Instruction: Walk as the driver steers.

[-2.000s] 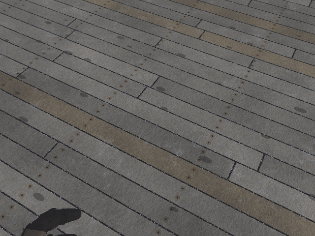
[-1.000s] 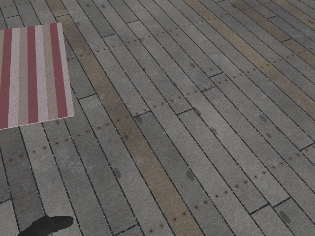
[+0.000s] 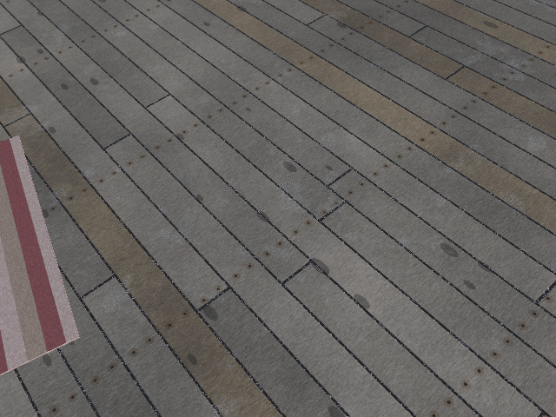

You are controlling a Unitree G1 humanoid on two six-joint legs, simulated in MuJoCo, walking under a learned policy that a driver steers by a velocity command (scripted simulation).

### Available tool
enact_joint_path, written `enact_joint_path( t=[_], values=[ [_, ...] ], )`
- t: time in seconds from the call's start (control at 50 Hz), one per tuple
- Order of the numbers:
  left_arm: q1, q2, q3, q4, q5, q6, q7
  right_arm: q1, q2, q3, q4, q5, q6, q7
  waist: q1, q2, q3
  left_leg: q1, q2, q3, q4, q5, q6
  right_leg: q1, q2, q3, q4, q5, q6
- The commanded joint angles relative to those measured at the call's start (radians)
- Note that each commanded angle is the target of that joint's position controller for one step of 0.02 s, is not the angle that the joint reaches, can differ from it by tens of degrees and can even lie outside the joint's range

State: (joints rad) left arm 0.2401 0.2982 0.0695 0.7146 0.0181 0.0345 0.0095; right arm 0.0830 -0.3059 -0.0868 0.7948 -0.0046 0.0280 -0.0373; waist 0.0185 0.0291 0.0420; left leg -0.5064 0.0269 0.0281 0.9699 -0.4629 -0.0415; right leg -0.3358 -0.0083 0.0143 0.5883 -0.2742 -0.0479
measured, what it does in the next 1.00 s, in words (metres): walks ahead: left foot, then right foot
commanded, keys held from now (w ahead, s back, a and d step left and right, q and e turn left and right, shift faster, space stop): e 0.26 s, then w+e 0.04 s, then w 0.36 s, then w+q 0.34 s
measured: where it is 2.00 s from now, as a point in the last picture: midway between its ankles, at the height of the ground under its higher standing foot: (344, 328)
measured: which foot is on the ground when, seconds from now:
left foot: up 0.00-0.36, down 0.38-0.78, up 0.80-1.00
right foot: down 0.00-0.38, up 0.40-0.76, down 0.78-1.00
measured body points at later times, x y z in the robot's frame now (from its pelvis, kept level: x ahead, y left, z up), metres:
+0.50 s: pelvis +0.05 +0.02 +0.01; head +0.06 +0.04 +0.46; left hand +0.27 +0.25 -0.09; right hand +0.06 -0.28 -0.10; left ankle +0.05 +0.14 -0.73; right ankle +0.02 -0.10 -0.68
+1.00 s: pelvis +0.23 -0.09 +0.01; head +0.24 -0.11 +0.46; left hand +0.36 +0.16 -0.09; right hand +0.27 -0.39 -0.11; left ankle +0.28 +0.06 -0.65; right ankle +0.18 -0.19 -0.73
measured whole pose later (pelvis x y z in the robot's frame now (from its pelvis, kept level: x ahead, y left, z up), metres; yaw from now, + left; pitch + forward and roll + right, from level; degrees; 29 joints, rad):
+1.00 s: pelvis +0.23 -0.09 +0.01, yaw -9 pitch +1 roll -1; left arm 0.30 0.25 0.06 0.74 0.01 -0.09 -0.01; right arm 0.27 -0.32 -0.07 0.82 0.03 -0.04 0.01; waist 0.02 0.05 0.02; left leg -0.60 0.08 -0.06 1.10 -0.22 0.01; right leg -0.11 0.02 -0.11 0.31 -0.21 -0.03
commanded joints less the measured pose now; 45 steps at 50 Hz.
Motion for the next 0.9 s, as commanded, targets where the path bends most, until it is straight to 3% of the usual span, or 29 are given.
enact_joint_path(
  t=[0.02, 0.06, 0.14, 0.26, 0.3, 0.34, 0.36, 0.38, 0.4, 0.42, 0.44, 0.48, 0.5, 0.6, 0.68, 0.72, 0.76, 0.78, 0.8, 0.82, 0.84, 0.86, 0.88, 0.9],
  values=[
    [-0.066, 0.171, 0.04, -0.087, -0.022, -0.034, 0.017, -0.03, -0.103, -0.034, -0.059, -0.009, -0.009, -0.02, -0.022, -0.167, -0.089, -0.16, -0.003, -0.091, 0.16, 0.068, -0.003, 0.155, -0.227, 0.319, -0.279, 0.266, -0.154],
    [-0.052, 0.149, 0.031, -0.093, -0.019, -0.03, 0.027, -0.016, -0.09, -0.034, -0.056, -0.001, -0.018, -0.015, -0.027, -0.159, -0.127, -0.126, -0.024, -0.093, 0.159, 0.12, -0.017, 0.181, -0.199, 0.296, -0.263, 0.342, -0.155],
    [-0.017, 0.17, 0.041, -0.096, -0.026, -0.021, 0.039, -0.052, -0.06, -0.02, -0.066, 0.007, -0.029, -0.007, 0.0, -0.159, -0.132, -0.115, -0.037, -0.11, -0.055, 0.148, -0.041, 0.258, -0.185, 0.326, -0.237, 0.338, -0.162],
    [-0.047, 0.193, 0.052, -0.12, -0.025, -0.002, 0.028, -0.043, -0.08, -0.017, -0.064, 0.017, -0.045, 0.016, 0.01, -0.19, -0.123, 0.051, -0.067, -0.121, -0.261, 0.103, -0.04, 0.184, -0.172, 0.434, -0.216, 0.33, -0.183],
    [-0.059, 0.186, 0.051, -0.126, -0.035, 0.001, 0.024, -0.02, -0.09, -0.018, -0.062, 0.023, -0.055, 0.027, 0.005, -0.188, -0.144, 0.115, -0.072, -0.114, -0.35, 0.112, -0.022, 0.17, -0.152, 0.481, -0.23, 0.131, -0.176],
    [-0.088, 0.163, 0.039, -0.126, -0.04, 0.003, 0.025, 0.039, -0.083, -0.018, -0.042, 0.027, -0.067, 0.037, -0.035, -0.184, -0.131, 0.259, -0.065, -0.075, -0.524, 0.216, 0.012, 0.087, -0.107, 0.473, -0.222, -0.122, -0.143],
    [-0.074, 0.136, 0.029, -0.12, -0.035, 0.001, 0.028, 0.075, -0.088, -0.022, -0.028, 0.022, -0.072, 0.038, -0.05, -0.158, -0.123, 0.368, -0.036, -0.081, -0.595, 0.245, 0.038, 0.009, -0.064, 0.442, -0.186, -0.222, -0.107],
    [-0.047, 0.072, 0.007, -0.116, -0.024, -0.004, 0.027, 0.147, -0.127, -0.027, -0.018, 0.003, -0.077, 0.035, -0.06, -0.026, -0.158, 0.514, 0.131, -0.251, -0.65, 0.126, 0.099, -0.118, 0.013, 0.341, 0.013, -0.345, -0.049],
    [-0.043, 0.052, 0.004, -0.149, -0.032, -0.02, 0.025, 0.211, -0.223, -0.043, 0.002, -0.017, -0.079, 0.037, -0.05, 0.167, -0.113, 0.555, 0.299, -0.556, -0.742, -0.096, 0.234, -0.336, 0.161, 0.152, 0.23, -0.366, -0.003],
    [-0.096, 0.121, 0.02, -0.163, -0.033, -0.041, 0.026, 0.179, -0.213, -0.044, -0.005, -0.026, -0.095, 0.043, -0.063, 0.179, -0.013, 0.464, 0.367, -0.71, -0.806, -0.257, 0.319, -0.442, 0.088, 0.187, 0.378, -0.303, 0.013],
    [-0.086, 0.164, 0.034, -0.141, -0.036, -0.049, 0.024, 0.13, -0.153, -0.027, -0.017, -0.011, -0.104, 0.037, -0.042, 0.14, 0.034, 0.44, 0.327, -0.627, -0.811, -0.252, 0.294, -0.453, 0.056, 0.201, 0.431, -0.216, 0.019],
    [-0.061, 0.148, 0.035, -0.111, -0.022, -0.056, 0.015, 0.115, -0.106, -0.01, -0.016, 0.014, -0.105, 0.026, -0.034, 0.128, 0.031, 0.476, 0.245, -0.478, -0.814, -0.133, 0.231, -0.461, 0.029, 0.163, 0.441, -0.094, 0.05],
    [-0.081, 0.127, 0.03, -0.112, -0.021, -0.067, 0.007, 0.137, -0.102, -0.006, -0.006, 0.015, -0.106, 0.021, -0.046, 0.115, 0.036, 0.474, 0.224, -0.425, -0.822, -0.062, 0.222, -0.458, 0.014, 0.139, 0.435, -0.036, 0.058],
    [-0.201, 0.036, -0.005, -0.148, -0.028, -0.101, -0.013, 0.229, -0.131, -0.007, 0.019, 0.019, -0.107, 0.02, -0.107, 0.11, 0.026, 0.436, 0.17, -0.244, -0.838, 0.199, 0.222, -0.344, -0.033, -0.002, 0.196, 0.109, 0.09],
    [-0.25, 0.044, -0.008, -0.167, -0.042, -0.112, -0.029, 0.288, -0.17, -0.01, 0.036, 0.03, -0.101, 0.035, -0.127, 0.116, 0.037, 0.376, 0.191, -0.218, -0.816, 0.266, 0.229, -0.175, -0.012, -0.04, 0.01, 0.112, 0.079],
    [-0.222, 0.067, 0.001, -0.169, -0.05, -0.119, -0.035, 0.295, -0.177, -0.01, 0.042, 0.039, -0.093, 0.039, -0.092, 0.12, 0.042, 0.365, 0.218, -0.256, -0.792, 0.287, 0.223, -0.088, -0.003, -0.031, -0.058, 0.115, 0.054],
    [-0.08, 0.11, 0.026, -0.127, -0.049, -0.121, -0.027, 0.276, -0.17, -0.005, 0.039, 0.041, -0.089, 0.038, 0.002, 0.098, -0.016, 0.317, 0.191, -0.23, -0.671, 0.452, 0.185, 0.148, 0.021, -0.04, -0.139, 0.138, 0.017],
    [0.054, 0.154, 0.049, -0.097, -0.044, -0.121, -0.014, 0.267, -0.127, 0.01, 0.032, 0.031, -0.094, 0.041, 0.073, 0.061, -0.105, 0.242, 0.128, -0.172, -0.482, 0.506, 0.145, 0.356, -0.027, 0.007, -0.145, 0.137, -0.013],
    [0.223, 0.238, 0.069, -0.081, -0.015, -0.115, 0.001, 0.263, -0.03, 0.041, -0.011, 0.009, -0.104, 0.043, 0.136, -0.124, -0.282, -0.009, 0.028, -0.089, -0.121, 0.277, 0.076, 0.677, -0.275, 0.291, -0.149, 0.036, -0.097],
    [0.271, 0.261, 0.072, -0.061, -0.006, -0.108, -0.008, 0.315, -0.014, 0.046, -0.029, 0.033, -0.12, 0.035, 0.109, -0.343, -0.361, -0.185, -0.051, -0.108, 0.122, -0.117, 0.056, 0.707, -0.433, 0.652, -0.295, -0.176, -0.197],
    [0.213, 0.168, 0.044, -0.061, -0.011, -0.115, -0.014, 0.278, -0.124, 0.014, -0.02, 0.054, -0.12, 0.034, 0.105, -0.229, -0.23, -0.252, 0.006, -0.169, 0.242, -0.067, 0.063, 0.595, -0.397, 0.594, -0.326, -0.27, -0.176],
    [0.144, 0.124, 0.029, -0.063, -0.02, -0.118, -0.016, 0.238, -0.136, 0.007, -0.029, 0.056, -0.118, 0.038, 0.077, -0.213, -0.125, -0.274, 0.041, -0.153, 0.247, 0.025, 0.075, 0.492, -0.356, 0.451, -0.345, -0.223, -0.145],
    [0.081, 0.095, 0.019, -0.065, -0.019, -0.121, -0.018, 0.225, -0.118, 0.007, -0.021, 0.047, -0.113, 0.037, 0.049, -0.17, -0.077, -0.249, 0.069, -0.14, 0.223, 0.103, 0.073, 0.408, -0.308, 0.349, -0.372, -0.133, -0.126],
    [0.044, 0.074, 0.014, -0.061, -0.015, -0.126, -0.021, 0.217, -0.102, 0.004, -0.02, 0.038, -0.104, 0.038, 0.028, -0.17, -0.032, -0.224, 0.088, -0.14, 0.191, 0.158, 0.068, 0.339, -0.276, 0.262, -0.401, -0.03, -0.117]
  ],
)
